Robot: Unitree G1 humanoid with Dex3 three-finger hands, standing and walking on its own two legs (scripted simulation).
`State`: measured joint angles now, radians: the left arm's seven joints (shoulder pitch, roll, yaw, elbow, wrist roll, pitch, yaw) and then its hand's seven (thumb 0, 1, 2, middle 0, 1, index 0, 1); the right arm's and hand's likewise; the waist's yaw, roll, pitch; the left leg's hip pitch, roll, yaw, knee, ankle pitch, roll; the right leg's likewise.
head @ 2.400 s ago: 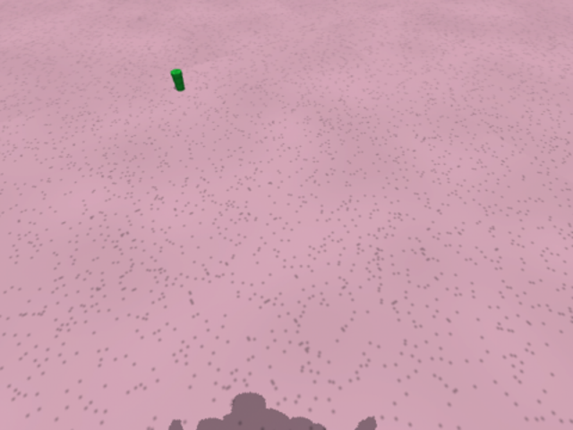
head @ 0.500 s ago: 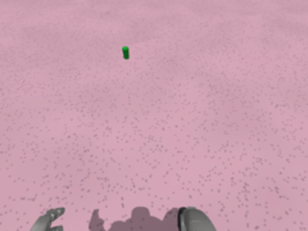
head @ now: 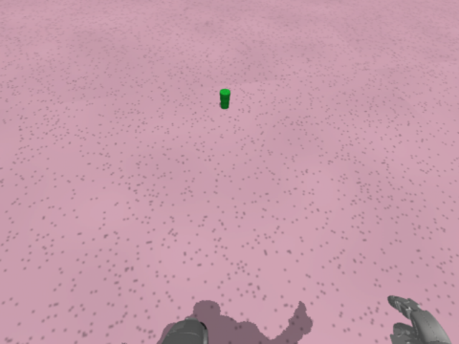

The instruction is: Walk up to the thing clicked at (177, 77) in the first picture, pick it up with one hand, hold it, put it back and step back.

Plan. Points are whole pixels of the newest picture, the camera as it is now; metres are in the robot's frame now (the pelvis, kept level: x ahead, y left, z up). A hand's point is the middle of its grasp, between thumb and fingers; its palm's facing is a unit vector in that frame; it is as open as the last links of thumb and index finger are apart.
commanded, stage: walk up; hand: left
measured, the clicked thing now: (224, 99) +1.62 +0.14 -0.69
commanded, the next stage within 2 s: none
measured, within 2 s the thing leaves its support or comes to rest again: neither
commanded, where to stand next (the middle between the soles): +1.29 -0.07 m, yaw -1 degrees
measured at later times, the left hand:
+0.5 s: hand (160, 201) +0.41 +0.22 -0.11, palm faces -0.04 -0.92 -0.39, open 7.3 cm
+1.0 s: hand (164, 162) +0.57 +0.24 -0.14, palm faces -0.05 -0.94 -0.33, open 7.4 cm
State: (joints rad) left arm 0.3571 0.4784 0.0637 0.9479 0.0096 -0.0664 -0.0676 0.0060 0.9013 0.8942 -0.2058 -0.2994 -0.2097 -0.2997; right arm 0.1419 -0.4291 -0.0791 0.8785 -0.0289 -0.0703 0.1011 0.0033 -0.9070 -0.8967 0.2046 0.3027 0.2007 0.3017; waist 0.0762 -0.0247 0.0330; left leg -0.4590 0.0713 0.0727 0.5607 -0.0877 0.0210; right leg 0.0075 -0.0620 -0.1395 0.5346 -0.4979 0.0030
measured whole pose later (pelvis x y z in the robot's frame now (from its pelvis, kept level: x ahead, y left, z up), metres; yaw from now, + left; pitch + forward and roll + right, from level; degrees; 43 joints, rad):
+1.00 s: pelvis +0.53 -0.03 +0.01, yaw -2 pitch -2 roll +0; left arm 0.32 0.45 0.03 0.93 -0.01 -0.05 -0.04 0.01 0.91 0.89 -0.20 -0.30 -0.21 -0.30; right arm 0.22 -0.38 -0.05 0.85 0.00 -0.09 0.06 0.00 -0.91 -0.90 0.21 0.30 0.20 0.30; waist 0.02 -0.07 0.07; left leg -0.29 0.04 0.12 0.54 -0.21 0.03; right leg -0.40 -0.03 0.02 1.10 -0.39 -0.03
